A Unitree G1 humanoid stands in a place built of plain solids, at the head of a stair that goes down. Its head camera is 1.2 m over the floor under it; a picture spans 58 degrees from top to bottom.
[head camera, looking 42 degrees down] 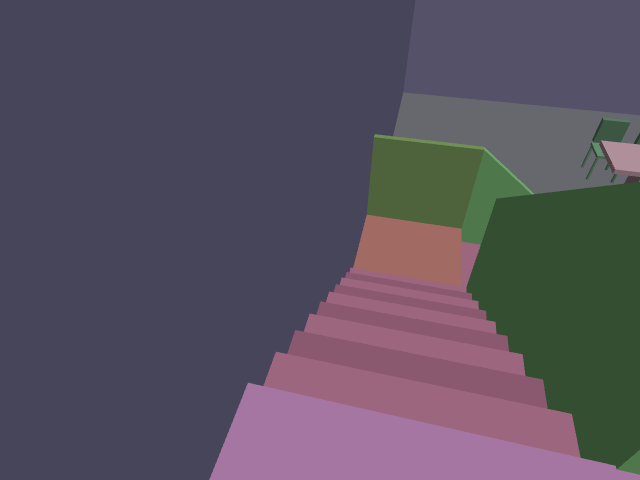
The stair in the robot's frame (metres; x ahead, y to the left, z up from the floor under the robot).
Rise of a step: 0.18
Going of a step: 0.24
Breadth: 1.02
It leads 13 degrees to the right of straight ahead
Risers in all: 10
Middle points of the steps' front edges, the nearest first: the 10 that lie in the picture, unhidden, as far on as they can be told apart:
0.57 -0.28 0.00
0.80 -0.34 -0.18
1.03 -0.39 -0.36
1.26 -0.45 -0.54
1.49 -0.50 -0.72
1.72 -0.56 -0.90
1.95 -0.61 -1.08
2.18 -0.67 -1.26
2.41 -0.72 -1.44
2.64 -0.78 -1.62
